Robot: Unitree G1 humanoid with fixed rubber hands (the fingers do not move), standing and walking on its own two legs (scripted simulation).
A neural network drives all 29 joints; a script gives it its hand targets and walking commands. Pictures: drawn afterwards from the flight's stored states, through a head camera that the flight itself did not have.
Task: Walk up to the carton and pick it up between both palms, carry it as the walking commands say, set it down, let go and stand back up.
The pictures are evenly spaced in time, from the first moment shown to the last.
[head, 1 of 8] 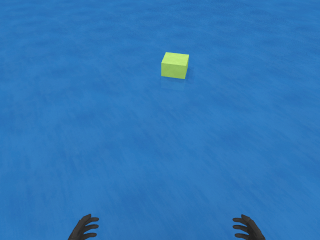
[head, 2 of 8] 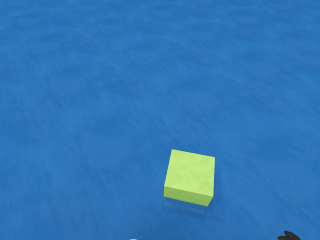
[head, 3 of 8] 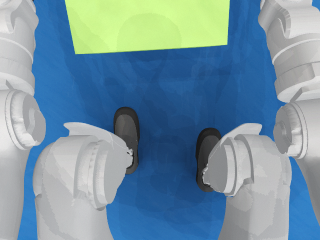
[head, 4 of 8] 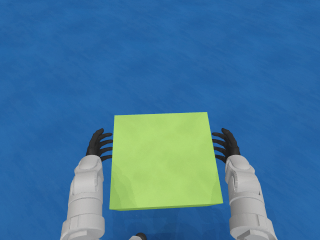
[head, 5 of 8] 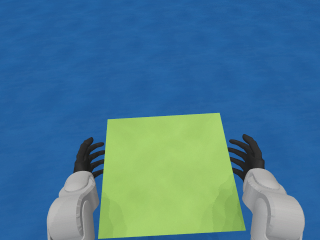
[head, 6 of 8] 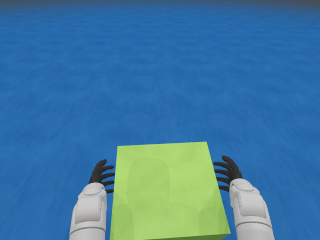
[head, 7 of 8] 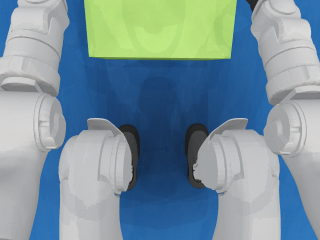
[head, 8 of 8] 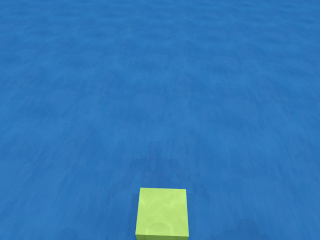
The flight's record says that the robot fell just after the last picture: no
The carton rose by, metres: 0.72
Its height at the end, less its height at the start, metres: +0.00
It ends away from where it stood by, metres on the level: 1.14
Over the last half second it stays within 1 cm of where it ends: yes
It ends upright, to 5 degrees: yes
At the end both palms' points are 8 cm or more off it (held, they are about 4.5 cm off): yes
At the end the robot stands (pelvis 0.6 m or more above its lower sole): yes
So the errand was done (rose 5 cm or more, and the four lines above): yes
